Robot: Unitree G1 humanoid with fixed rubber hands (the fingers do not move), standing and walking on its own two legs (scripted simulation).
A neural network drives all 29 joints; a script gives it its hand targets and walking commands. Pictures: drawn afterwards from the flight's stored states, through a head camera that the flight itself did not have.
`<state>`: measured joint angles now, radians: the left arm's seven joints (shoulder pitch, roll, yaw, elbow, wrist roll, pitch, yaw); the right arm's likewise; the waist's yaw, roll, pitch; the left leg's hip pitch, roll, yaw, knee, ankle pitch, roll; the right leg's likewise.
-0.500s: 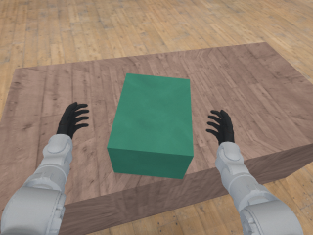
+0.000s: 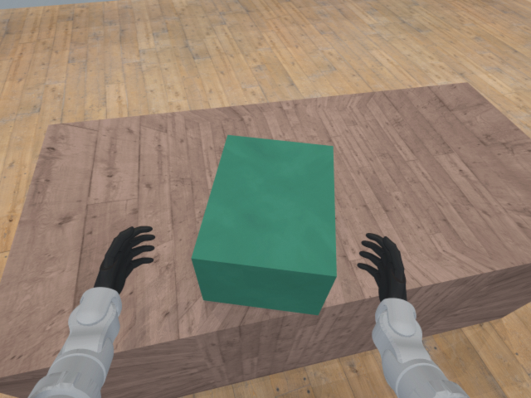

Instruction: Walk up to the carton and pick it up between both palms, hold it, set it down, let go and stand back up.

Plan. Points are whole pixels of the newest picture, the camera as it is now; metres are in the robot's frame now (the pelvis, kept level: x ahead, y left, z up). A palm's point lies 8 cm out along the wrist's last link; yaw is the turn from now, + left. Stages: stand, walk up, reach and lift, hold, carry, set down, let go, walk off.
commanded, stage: set down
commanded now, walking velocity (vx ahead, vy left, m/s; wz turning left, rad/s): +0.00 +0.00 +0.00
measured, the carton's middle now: (270, 220) +0.49 -0.03 -0.09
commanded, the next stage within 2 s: let go in 1.86 s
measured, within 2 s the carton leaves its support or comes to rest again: neither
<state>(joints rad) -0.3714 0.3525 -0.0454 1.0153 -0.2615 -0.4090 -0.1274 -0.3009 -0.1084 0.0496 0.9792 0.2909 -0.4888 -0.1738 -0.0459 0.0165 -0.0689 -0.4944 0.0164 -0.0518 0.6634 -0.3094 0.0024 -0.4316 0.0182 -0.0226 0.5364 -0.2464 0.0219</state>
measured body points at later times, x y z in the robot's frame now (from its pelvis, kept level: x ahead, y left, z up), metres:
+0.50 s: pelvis +0.00 -0.01 +0.00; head +0.03 +0.01 +0.45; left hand +0.27 +0.24 -0.03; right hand +0.25 -0.19 -0.03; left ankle +0.01 +0.11 -0.73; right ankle +0.01 -0.14 -0.73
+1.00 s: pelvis +0.01 -0.01 +0.01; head +0.01 -0.01 +0.46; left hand +0.23 +0.22 -0.04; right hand +0.22 -0.22 -0.05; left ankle +0.01 +0.11 -0.73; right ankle +0.01 -0.14 -0.73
